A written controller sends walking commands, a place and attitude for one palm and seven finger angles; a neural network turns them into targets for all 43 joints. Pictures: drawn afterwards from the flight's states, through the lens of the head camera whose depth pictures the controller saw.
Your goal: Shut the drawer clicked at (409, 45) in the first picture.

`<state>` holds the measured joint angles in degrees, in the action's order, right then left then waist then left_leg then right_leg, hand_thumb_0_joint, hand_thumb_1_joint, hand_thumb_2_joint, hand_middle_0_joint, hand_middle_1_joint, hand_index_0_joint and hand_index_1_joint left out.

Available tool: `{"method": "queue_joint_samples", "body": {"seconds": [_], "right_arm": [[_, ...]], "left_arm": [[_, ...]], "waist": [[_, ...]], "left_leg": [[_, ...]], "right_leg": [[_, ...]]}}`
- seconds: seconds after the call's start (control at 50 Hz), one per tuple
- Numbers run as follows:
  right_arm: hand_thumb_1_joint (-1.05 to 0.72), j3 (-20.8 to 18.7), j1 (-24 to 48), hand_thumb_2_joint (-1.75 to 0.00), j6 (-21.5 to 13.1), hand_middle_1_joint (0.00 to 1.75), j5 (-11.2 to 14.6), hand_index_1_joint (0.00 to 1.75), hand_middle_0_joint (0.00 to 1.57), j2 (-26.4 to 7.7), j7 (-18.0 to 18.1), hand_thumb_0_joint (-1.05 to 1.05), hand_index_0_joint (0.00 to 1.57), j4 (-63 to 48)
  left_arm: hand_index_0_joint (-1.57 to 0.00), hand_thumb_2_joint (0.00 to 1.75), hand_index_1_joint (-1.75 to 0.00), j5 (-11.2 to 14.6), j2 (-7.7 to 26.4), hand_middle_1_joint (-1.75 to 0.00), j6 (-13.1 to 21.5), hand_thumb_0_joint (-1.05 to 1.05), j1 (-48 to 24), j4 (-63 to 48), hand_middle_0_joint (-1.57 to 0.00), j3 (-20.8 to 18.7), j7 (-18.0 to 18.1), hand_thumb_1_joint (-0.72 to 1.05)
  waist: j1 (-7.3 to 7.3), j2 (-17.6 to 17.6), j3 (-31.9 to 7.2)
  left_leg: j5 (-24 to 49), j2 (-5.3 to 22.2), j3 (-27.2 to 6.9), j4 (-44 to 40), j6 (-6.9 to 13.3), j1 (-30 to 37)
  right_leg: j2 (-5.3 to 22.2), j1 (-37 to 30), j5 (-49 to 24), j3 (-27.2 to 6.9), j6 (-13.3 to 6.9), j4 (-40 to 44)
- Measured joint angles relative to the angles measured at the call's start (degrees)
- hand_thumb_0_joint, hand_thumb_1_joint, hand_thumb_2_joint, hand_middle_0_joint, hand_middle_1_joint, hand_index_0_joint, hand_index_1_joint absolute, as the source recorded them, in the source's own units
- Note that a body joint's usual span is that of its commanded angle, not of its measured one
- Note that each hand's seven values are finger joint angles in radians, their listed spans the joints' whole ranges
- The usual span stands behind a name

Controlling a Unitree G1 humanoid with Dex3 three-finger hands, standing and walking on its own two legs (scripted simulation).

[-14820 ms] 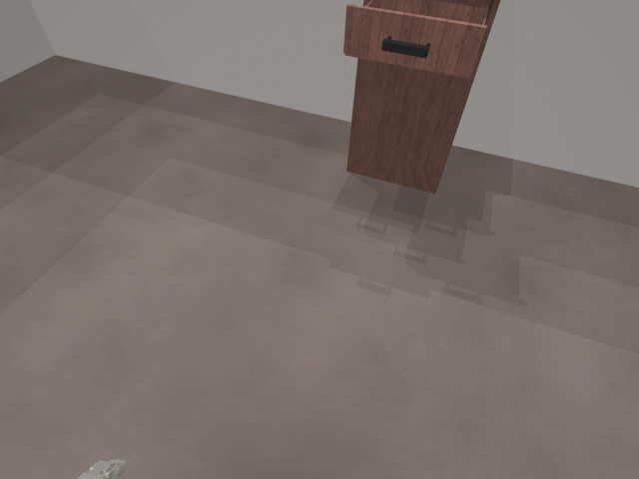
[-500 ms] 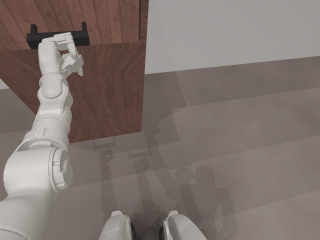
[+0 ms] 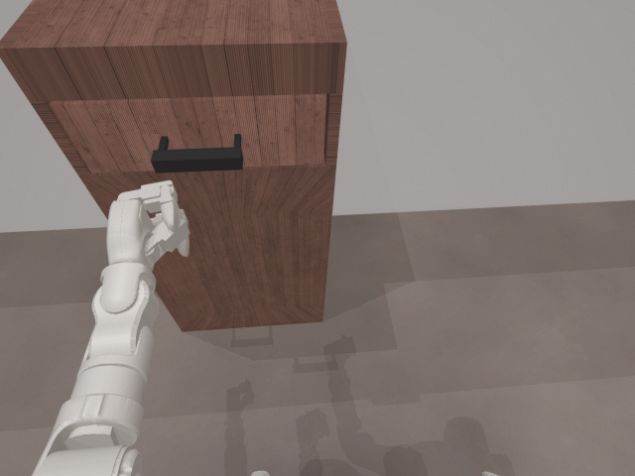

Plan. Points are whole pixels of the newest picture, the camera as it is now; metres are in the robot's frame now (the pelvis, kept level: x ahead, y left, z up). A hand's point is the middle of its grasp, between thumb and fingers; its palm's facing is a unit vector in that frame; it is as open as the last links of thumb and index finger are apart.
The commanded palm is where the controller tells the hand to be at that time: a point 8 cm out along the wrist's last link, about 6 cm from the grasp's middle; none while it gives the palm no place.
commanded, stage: draw the hand back to the body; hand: left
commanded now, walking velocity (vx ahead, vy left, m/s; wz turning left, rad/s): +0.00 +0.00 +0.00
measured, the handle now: (199, 150) +0.59 +0.19 +0.05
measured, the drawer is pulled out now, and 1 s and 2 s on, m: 0.00 0.00 0.00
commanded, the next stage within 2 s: step back with the hand held close in 1.06 s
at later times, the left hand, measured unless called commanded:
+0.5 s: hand (106, 307) +0.26 +0.20 +0.15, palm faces +0.24 -0.94 -0.25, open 3.3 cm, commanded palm +0.22 +0.25 +0.17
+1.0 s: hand out of the picture +0.17 +0.24 +0.20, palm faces +0.41 -0.81 -0.41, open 3.2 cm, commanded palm +0.12 +0.28 +0.22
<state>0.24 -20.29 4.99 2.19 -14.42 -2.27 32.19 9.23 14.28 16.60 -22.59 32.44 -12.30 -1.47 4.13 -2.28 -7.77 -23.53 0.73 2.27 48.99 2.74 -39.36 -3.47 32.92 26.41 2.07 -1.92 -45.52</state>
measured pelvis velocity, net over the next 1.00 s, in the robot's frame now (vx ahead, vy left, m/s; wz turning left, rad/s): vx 0.00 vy -0.01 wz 0.02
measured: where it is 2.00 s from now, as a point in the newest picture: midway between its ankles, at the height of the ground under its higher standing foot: outside the picture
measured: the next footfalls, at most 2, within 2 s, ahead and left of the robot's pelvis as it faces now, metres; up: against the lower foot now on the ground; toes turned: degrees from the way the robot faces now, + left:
none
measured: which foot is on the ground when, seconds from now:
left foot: down 0.00-1.00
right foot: down 0.00-1.00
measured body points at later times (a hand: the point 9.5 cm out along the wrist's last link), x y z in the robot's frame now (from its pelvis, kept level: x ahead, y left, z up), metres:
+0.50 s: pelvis -0.01 -0.01 +0.04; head -0.02 -0.03 +0.49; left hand +0.25 +0.25 +0.16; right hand +0.18 -0.23 -0.04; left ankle +0.00 +0.09 -0.70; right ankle -0.05 -0.10 -0.70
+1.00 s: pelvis +0.00 -0.01 +0.04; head -0.02 -0.04 +0.49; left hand +0.14 +0.28 +0.23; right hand +0.20 -0.23 -0.04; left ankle +0.00 +0.09 -0.70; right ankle -0.05 -0.10 -0.70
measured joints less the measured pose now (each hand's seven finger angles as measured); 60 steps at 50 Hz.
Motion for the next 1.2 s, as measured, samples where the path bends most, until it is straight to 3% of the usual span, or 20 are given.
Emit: {"method": "queue_joint_samples", "body": {"seconds": [0.2, 0.3, 0.48, 0.66, 0.92, 1.06, 1.2], "right_arm": [[-0.9, 0.85, 5.48, -0.9, -2.77, 0.3, 1.24, 0.3, 0.2, -1.09, 2.59, 0.01, 0.2, -0.95], [-0.9, 1.51, 8.46, -0.9, -2.03, 0.3, 1.18, 0.3, 0.2, -0.2, 4.69, 0.01, 0.2, -1.37], [-0.9, 3.0, 10.92, -0.9, -2.58, 0.3, 0.31, 0.3, 0.2, 0.82, 6.32, 0.01, 0.2, -0.65], [-0.9, 2.44, 10.1, -0.9, -4.45, 0.3, -0.88, 0.3, 0.21, 0.75, 5.52, 0.01, 0.21, 0.64], [-0.9, 0.83, 8.71, -0.9, -7.31, 0.3, -1.4, 0.3, 0.2, 0.7, 5.36, 0.01, 0.2, 1.96], [-0.9, 0.52, 9.05, -0.9, -8.11, 0.3, -1.57, 0.3, 0.2, 0.45, 5.85, 0.01, 0.2, 2.44], [-0.9, 1.02, 9.41, -0.9, -8.75, 0.3, -1.72, 0.3, 0.2, 1.1, 6.14, 0.01, 0.21, 2.57]], "left_arm": [[-1.4, 0.9, -1.6, 3.26, -0.11, -1.6, -5.85, 0.01, 9.66, -11.34, -1.4, 2.95, -4.02, 0.9], [-1.4, 0.9, -1.6, -1.63, 1.6, -1.6, -9.59, 0.01, 16.95, -20.37, -1.4, 6.43, 1.36, 0.9], [-1.4, 0.9, -1.6, -3.9, 2.48, -1.6, -13.32, 0.01, 27.05, -31.87, -1.4, 6.04, 5.64, 0.9], [-1.4, 0.9, -1.6, -4.27, 3.15, -1.6, -13.2, 0.01, 39.42, -45.48, -1.4, 2.95, 6.32, 0.9], [-1.4, 0.9, -1.6, -4.11, 5.42, -1.6, -10.9, 0.01, 54.39, -59.24, -1.4, -3.92, 6.61, 0.89], [-1.4, 0.9, -1.6, -4.54, 4.13, -1.6, -10.78, 0.01, 54.18, -58.89, -1.4, -3.71, 7.01, 0.89], [-1.4, 0.9, -1.6, -4.64, 4.11, -1.6, -11.19, 0.01, 53.16, -58.93, -1.4, -3.02, 7.23, 0.89]], "waist": [[-2.59, -0.31, 1.07], [-3.82, -0.17, 3.51], [-5.45, -0.4, 7.09], [-6.51, -1.24, 8.19], [-7.73, -1.98, 7.42], [-8.38, -2.0, 7.81], [-8.13, -1.36, 7.88]], "left_leg": [[2.53, -1.02, -1.14, -4.46, -0.34, 7.76], [5.27, -1.23, -0.28, -10.79, -0.59, 15.16], [10.09, -1.64, 0.08, -21.58, -0.67, 25.93], [11.45, -1.88, 0.23, -26.05, -0.67, 31.05], [10.44, -1.65, -0.02, -25.33, -0.68, 31.75], [10.56, -1.96, -0.48, -24.98, -0.48, 31.6], [10.66, -1.92, -0.26, -24.98, -0.42, 31.86]], "right_leg": [[0.76, -7.91, -1.66, 1.09, -0.39, 3.84], [0.93, -14.54, -4.25, 0.05, -0.49, 9.21], [1.09, -24.94, -9.12, -0.66, -0.47, 19.67], [1.21, -30.25, -10.87, -0.99, -0.4, 24.69], [0.94, -31.81, -10.73, -0.84, -0.35, 25.74], [1.21, -31.81, -10.62, -0.32, -0.18, 25.33], [1.21, -31.98, -10.8, -0.53, -0.1, 25.31]]}}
